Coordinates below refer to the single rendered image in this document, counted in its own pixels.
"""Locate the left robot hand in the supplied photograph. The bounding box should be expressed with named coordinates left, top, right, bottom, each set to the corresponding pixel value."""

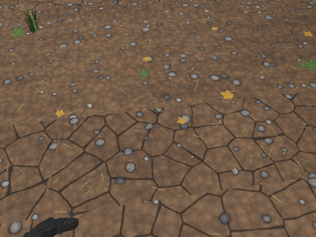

left=23, top=217, right=79, bottom=237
